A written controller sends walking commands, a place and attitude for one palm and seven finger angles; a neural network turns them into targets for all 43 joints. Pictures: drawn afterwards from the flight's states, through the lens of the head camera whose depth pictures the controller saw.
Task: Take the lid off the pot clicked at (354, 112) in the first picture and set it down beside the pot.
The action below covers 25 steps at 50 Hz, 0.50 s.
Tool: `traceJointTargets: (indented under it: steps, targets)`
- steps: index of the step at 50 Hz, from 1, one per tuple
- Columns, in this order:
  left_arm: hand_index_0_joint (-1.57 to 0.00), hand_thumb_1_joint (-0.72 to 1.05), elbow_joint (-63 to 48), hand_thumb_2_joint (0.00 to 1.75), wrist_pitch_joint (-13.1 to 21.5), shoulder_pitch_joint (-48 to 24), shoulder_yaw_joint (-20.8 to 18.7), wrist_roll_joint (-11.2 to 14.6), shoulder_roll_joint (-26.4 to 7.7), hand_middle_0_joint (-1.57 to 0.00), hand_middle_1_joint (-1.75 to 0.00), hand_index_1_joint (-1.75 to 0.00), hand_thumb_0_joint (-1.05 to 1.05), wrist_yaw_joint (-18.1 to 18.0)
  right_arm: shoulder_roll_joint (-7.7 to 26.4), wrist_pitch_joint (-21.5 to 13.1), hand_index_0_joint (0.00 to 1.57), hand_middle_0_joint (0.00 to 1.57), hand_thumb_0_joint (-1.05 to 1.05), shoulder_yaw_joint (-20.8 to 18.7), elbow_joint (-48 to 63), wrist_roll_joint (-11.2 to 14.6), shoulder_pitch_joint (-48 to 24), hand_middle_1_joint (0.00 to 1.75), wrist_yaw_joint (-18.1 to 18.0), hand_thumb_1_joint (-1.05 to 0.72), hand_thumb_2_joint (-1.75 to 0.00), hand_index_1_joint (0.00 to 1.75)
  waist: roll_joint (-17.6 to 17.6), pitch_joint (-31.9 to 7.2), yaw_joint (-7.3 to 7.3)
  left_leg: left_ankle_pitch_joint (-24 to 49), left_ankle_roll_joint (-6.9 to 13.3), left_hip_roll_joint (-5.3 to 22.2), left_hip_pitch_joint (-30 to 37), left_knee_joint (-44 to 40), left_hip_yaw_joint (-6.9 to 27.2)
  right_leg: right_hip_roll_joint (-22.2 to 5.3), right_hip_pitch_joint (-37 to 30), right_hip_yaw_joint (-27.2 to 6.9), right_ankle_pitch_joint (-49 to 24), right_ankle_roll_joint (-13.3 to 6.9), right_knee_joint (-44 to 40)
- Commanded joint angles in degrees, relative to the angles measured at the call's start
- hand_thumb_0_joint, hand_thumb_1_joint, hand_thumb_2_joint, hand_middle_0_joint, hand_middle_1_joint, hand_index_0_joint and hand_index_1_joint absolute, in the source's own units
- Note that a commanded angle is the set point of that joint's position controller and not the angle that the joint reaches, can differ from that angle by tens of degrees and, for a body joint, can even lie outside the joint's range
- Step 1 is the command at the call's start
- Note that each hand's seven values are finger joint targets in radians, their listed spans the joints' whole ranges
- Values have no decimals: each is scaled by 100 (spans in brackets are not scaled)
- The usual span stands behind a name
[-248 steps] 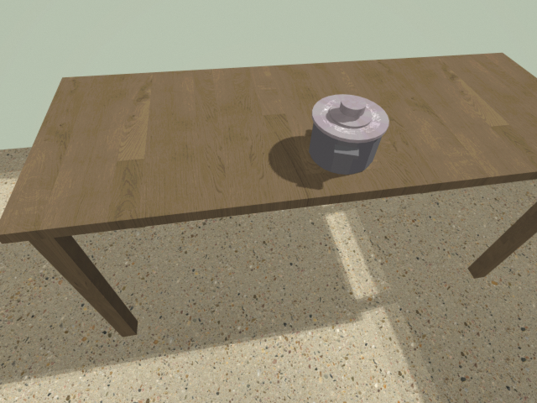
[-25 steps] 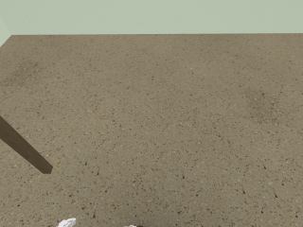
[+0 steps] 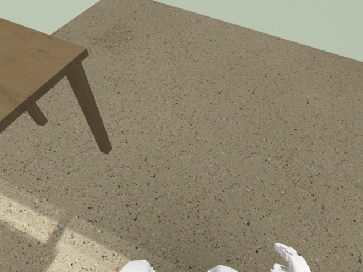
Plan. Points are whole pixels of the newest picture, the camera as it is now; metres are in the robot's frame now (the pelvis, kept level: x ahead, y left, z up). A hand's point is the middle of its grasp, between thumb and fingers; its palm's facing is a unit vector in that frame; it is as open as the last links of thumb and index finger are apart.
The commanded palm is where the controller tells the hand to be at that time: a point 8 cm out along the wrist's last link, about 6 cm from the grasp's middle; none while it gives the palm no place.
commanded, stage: turn to face it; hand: left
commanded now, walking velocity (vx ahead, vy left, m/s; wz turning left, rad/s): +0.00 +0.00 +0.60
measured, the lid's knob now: out of the picture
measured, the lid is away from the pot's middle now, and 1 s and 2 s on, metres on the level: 0.00 0.00 0.00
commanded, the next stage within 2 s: take the last steps up to it in 1.90 s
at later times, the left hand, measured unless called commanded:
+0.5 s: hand out of the picture +0.07 +0.18 -0.12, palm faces +0.29 -0.90 -0.33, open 7.4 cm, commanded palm none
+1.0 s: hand out of the picture -0.10 +0.17 -0.17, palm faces +0.62 -0.74 -0.25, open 7.4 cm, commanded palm none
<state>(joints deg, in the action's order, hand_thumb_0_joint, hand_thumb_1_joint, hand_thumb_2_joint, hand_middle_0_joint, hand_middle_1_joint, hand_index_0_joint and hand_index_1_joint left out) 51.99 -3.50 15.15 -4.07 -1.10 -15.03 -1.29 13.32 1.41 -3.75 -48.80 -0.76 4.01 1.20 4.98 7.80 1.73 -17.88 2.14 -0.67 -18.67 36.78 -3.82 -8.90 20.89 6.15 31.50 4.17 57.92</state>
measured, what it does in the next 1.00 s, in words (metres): steps on the spot, turning left: right foot, then left foot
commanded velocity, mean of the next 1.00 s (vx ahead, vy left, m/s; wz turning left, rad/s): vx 0.00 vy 0.00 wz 0.60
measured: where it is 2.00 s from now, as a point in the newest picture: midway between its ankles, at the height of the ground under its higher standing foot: outside the picture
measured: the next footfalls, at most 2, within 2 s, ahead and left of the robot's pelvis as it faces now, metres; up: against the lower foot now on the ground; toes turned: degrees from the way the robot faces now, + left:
right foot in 0.38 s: +0.08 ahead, -0.14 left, +0.00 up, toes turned +13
left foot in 0.90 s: +0.00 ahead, +0.08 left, +0.00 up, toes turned +38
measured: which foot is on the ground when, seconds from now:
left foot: down 0.00-0.38, up 0.40-0.88, down 0.90-1.00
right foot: up 0.00-0.36, down 0.38-0.90, up 0.92-1.00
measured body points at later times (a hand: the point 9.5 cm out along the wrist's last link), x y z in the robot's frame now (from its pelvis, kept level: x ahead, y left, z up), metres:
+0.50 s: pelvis +0.02 -0.05 +0.02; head +0.07 -0.08 +0.46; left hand +0.06 +0.22 -0.09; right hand +0.15 -0.29 -0.15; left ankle -0.03 +0.09 -0.65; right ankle +0.04 -0.14 -0.72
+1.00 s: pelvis +0.00 -0.02 +0.00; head +0.02 +0.03 +0.45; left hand -0.13 +0.21 -0.15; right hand +0.27 -0.15 -0.11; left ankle -0.03 +0.06 -0.72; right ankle +0.05 -0.16 -0.66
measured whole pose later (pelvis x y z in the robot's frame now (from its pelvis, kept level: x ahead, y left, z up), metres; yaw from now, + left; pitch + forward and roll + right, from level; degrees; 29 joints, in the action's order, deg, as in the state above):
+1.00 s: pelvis +0.00 -0.02 +0.00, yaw +36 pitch -1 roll +0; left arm 52.6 -4.4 14.8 -4.5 -1.2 -15.8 -1.4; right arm 12.8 1.6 -2.9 -49.3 -1.0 5.1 0.7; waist 4.1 6.1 2.1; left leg -17.4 3.4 -1.5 -17.8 35.8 -3.0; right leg -7.4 24.1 5.7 30.4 4.1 62.5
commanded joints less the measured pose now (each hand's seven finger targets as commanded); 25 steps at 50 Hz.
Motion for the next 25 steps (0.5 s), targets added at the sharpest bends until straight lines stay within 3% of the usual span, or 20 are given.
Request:
traceJointTargets:
  steps: [1, 2, 4, 10, 12, 14, 16, 17, 18, 19, 20, 21, 22, 23, 24, 25]
  targets:
    - [-20, 90, -703, 90, 183, -471, -187, 6, -531, -20, -30, -30, 0, 3, 1185, -63, 20, 20, 0, -312, 159, -11, 583, 30, -195, -90, -90, 30, -1646, -1076, -331, 3608, 750, 1505, 1309, -1453, 1707, 136, 1266, -759, -567, 106, 1167]
    - [-20, 90, -625, 90, 179, -289, -194, -4, -554, -20, -30, -30, 0, 44, 1095, -89, 20, 20, 0, -261, 217, -2, 399, 30, -190, -90, -90, 30, -1719, -1060, -193, 3212, 606, 1286, 1102, -1535, 1493, 179, 1096, -726, -852, 118, 1089]
    - [-20, 90, -549, 90, 145, -132, -193, -7, -527, -20, -30, -30, 0, 63, 1066, -104, 20, 20, 0, -256, 267, 2, 310, 30, -173, -90, -90, 30, -1557, -1003, -110, 2668, 556, 1125, 815, -1696, 1436, 282, 914, -688, -1114, 144, 858]
    - [-20, 90, -754, 90, 152, -585, -170, 7, -497, -20, -30, -30, 0, 24, 1177, -44, 20, 20, 0, -336, 211, -34, 603, 30, -146, -90, -90, 30, -1266, -860, -288, 1607, 745, 1190, 786, -1835, 2187, 477, 871, -720, -936, 156, -229]
    - [-20, 90, -844, 90, 188, -711, -144, 13, -487, -20, -30, -30, 0, 19, 1192, -29, 20, 20, 0, -361, 203, -49, 681, 30, -147, -90, -90, 30, -1434, -959, -345, 1875, 777, 1183, 891, -1678, 2353, 578, 727, -721, -815, 127, -725]
    - [-20, 90, -874, 90, 229, -616, -123, 50, -428, -20, -30, -30, 0, 4, 1196, -12, 20, 20, 0, -372, 232, -58, 632, 30, -155, -90, -90, 30, -1455, -1113, -307, 2396, 764, 1145, 785, -1417, 2504, 741, 216, -674, -744, 73, -1365]
    - [-20, 90, -818, 90, 281, -328, -120, 80, -434, -20, -30, -30, 0, -7, 1216, 10, 20, 20, 0, -388, 273, -38, 523, 30, -163, -90, -90, 30, -1414, -1240, -167, 2614, 645, 1007, 524, -1073, 2596, 907, -490, -603, -1155, 25, -2175]
    - [-20, 90, -772, 90, 325, -133, -149, 78, -511, -20, -30, -30, 0, -16, 1168, 13, 20, 20, 0, -390, 299, -4, 401, 30, -153, -90, -90, 30, -1274, -1236, -29, 2365, 479, 851, 131, -865, 2524, 890, -1034, -569, -1652, 19, -2825]
    - [-20, 90, -736, 90, 385, 117, -196, 53, -716, -20, -30, -30, 0, -47, 933, 6, 20, 20, 0, -353, 329, 45, 419, 30, -138, -90, -90, 30, -742, -1382, 102, 1440, 192, 541, -513, -377, 2316, 416, -1881, -981, -2031, -64, -3708]
    - [-20, 90, -773, 90, 424, 164, -316, -43, -1289, -20, -30, -30, 0, -99, 467, 0, 20, 20, 0, -275, 434, 91, 576, 30, -123, -90, -90, 30, 1163, -1402, 112, -979, -368, -350, -1710, 1006, 1121, -1273, -2615, -2725, -2231, -607, -4297]
    - [-20, 90, -820, 90, 374, 140, -306, -13, -1398, -20, -30, -30, 0, -113, 735, 17, 20, 20, 0, -317, 502, -5, 499, 30, -134, -90, -90, 30, 1113, -1280, 121, -1812, -465, -288, -1719, 2177, 958, -1972, -1867, -3099, -2641, -1171, -4296]
    - [-20, 90, -884, 90, 375, -169, -254, -2, -1093, -20, -30, -30, 0, -128, 817, 59, 20, 20, 0, -353, 388, -37, 561, 30, -116, -90, -90, 30, 546, -1050, -53, -1464, -423, -69, -1653, 2836, 1158, -1685, -1396, -2554, -2350, -1269, -4251]
    - [-20, 90, -927, 90, 385, -472, -234, 15, -888, -20, -30, -30, 0, -145, 790, 104, 20, 20, 0, -363, 279, -38, 622, 30, -85, -90, -90, 30, 702, -954, -186, -1212, -432, 32, -1656, 3088, 1094, -1441, -1273, -2245, -2460, -1157, -4208]
    - [-20, 90, -961, 90, 384, -609, -158, 32, -745, -20, -30, -30, 0, -110, 763, 134, 20, 20, 0, -340, 139, -54, 670, 30, -43, -90, -90, 30, 386, -769, -273, -833, -506, 92, -1624, 3378, 906, -1092, -1236, -1733, -2809, -1087, -4038]
    - [-20, 90, -955, 90, 414, -675, -105, 35, -599, -20, -30, -30, 0, -85, 696, 142, 20, 20, 0, -319, 63, -55, 766, 30, -2, -90, -90, 30, 441, -685, -334, -557, -576, 125, -1658, 3463, 754, -865, -1314, -1200, -3383, -1021, -3870]
    - [-20, 90, -921, 90, 442, -501, -87, 34, -535, -20, -30, -30, 0, -78, 623, 144, 20, 20, 0, -289, 37, -51, 775, 30, 16, -90, -90, 30, 458, -782, -282, -443, -624, 97, -1683, 3437, 646, -757, -1524, -961, -3982, -989, -3744]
